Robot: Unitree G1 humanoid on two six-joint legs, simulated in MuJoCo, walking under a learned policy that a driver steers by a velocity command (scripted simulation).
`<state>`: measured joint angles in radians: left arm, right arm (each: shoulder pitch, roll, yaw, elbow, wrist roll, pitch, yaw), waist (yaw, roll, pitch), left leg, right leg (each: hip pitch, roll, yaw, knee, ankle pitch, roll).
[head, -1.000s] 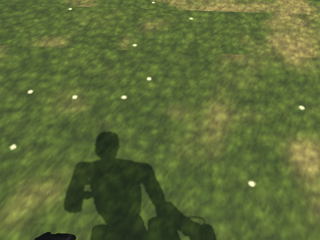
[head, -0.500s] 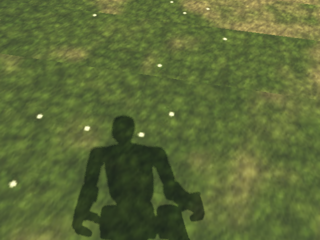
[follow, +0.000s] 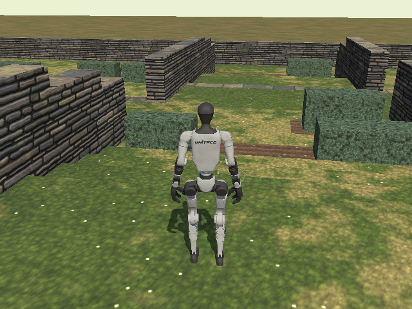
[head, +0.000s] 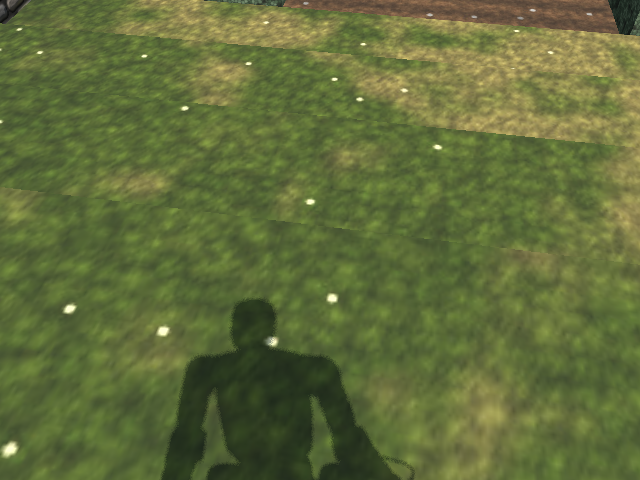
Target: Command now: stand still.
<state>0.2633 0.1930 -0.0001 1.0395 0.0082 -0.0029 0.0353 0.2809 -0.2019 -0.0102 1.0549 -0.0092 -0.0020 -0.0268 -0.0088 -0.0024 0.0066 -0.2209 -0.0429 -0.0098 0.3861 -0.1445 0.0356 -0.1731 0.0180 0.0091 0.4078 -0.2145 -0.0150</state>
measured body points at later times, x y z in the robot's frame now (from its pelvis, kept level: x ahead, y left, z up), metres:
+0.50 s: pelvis +0.01 +0.00 +0.00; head +0.02 +0.00 +0.45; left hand +0.00 +0.21 -0.16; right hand +0.01 -0.23 -0.16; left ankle +0.04 +0.10 -0.74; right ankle +0.00 -0.11 -0.74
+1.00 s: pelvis +0.02 -0.01 +0.00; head +0.03 -0.01 +0.45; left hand -0.01 +0.20 -0.16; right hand +0.00 -0.22 -0.16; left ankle +0.04 +0.10 -0.74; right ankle +0.00 -0.11 -0.74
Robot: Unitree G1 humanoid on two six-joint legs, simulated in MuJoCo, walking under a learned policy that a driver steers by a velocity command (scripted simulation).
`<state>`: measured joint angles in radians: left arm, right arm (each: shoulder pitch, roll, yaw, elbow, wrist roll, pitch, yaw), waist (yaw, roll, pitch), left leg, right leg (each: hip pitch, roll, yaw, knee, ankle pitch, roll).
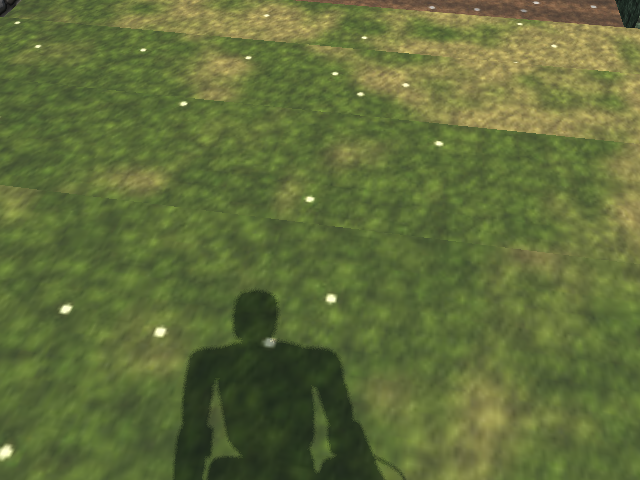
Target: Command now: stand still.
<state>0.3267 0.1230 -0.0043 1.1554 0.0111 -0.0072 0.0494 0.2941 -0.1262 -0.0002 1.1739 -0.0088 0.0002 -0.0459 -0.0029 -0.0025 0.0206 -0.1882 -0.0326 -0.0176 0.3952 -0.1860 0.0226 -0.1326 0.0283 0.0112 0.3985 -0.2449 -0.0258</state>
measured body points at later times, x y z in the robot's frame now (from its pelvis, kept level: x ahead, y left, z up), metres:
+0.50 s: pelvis +0.01 +0.00 +0.00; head +0.02 -0.01 +0.45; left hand -0.03 +0.20 -0.16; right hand -0.02 -0.21 -0.16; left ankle +0.02 +0.11 -0.74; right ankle -0.02 -0.10 -0.74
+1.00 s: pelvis +0.03 -0.01 +0.00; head +0.02 -0.01 +0.45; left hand -0.02 +0.20 -0.16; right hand -0.01 -0.22 -0.16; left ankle +0.01 +0.10 -0.73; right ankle -0.02 -0.10 -0.74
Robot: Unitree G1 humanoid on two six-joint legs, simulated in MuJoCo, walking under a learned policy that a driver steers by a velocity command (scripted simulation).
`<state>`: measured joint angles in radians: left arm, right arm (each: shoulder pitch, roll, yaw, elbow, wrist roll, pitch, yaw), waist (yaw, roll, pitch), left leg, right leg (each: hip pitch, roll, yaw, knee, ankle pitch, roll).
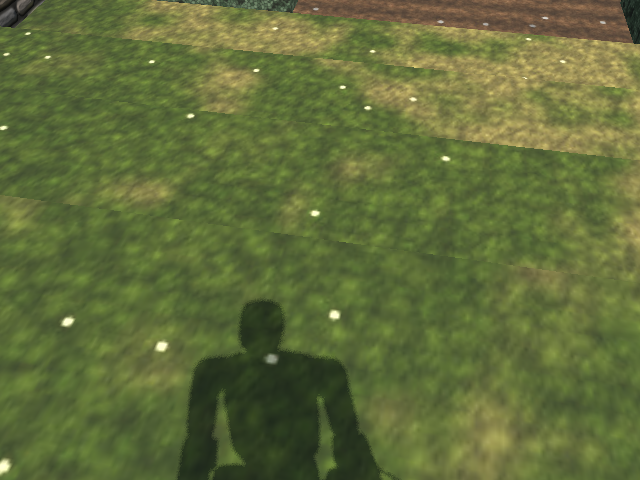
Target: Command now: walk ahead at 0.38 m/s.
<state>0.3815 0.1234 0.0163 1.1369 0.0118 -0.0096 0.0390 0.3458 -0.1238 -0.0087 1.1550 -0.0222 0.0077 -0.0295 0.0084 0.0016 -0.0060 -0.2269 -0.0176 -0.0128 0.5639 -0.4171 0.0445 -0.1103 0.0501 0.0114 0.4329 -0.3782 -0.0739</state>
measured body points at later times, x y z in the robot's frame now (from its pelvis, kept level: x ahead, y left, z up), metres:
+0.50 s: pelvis +0.21 +0.07 +0.00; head +0.22 +0.08 +0.45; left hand +0.40 +0.30 -0.11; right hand +0.11 -0.15 -0.14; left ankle +0.08 +0.14 -0.74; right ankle +0.35 -0.07 -0.67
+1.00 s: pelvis +0.66 +0.02 +0.00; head +0.69 +0.01 +0.44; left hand +0.62 +0.28 -0.14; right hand +0.87 -0.24 -0.07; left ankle +0.89 +0.16 -0.68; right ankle +0.54 -0.01 -0.74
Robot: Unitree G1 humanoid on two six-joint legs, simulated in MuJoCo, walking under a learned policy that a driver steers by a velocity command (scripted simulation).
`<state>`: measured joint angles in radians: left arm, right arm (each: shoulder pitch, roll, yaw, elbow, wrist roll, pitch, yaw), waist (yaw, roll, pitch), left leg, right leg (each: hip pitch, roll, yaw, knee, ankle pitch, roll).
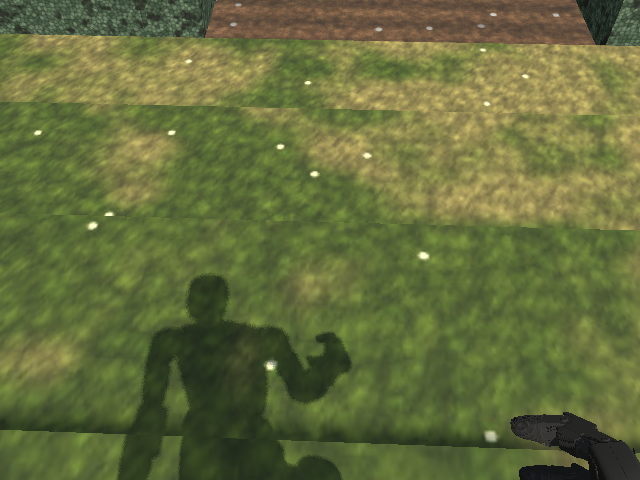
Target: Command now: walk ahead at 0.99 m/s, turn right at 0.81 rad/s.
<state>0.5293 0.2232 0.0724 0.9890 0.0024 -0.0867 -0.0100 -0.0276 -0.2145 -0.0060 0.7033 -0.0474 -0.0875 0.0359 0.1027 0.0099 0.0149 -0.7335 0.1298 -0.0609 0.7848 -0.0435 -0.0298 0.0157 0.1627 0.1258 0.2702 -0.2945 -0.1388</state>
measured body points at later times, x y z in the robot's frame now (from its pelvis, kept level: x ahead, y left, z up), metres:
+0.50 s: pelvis +0.45 +0.00 -0.01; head +0.47 -0.02 +0.44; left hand +0.78 +0.12 -0.06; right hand +0.26 -0.24 -0.14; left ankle +0.32 +0.16 -0.74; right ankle +0.57 -0.17 -0.70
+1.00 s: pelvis +0.88 -0.18 -0.19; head +0.92 -0.18 +0.26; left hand +0.84 +0.09 -0.32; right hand +1.04 -0.46 -0.29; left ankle +1.05 -0.15 -0.87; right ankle +0.73 -0.25 -0.88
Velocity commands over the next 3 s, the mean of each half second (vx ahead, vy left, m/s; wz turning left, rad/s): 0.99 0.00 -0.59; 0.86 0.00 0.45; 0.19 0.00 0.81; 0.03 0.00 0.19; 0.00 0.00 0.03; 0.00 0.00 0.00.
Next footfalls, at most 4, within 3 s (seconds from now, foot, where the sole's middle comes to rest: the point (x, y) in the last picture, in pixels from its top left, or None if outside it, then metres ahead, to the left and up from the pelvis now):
0.14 left None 0.36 0.16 -0.77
0.70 right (473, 399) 0.76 -0.27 -0.93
1.02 left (431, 283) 1.10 -0.17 -0.93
1.62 right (485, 266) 1.18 -0.32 -0.93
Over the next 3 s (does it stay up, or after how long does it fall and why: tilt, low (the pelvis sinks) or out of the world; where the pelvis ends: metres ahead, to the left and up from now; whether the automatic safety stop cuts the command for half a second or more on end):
stays up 1.10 -0.26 -0.14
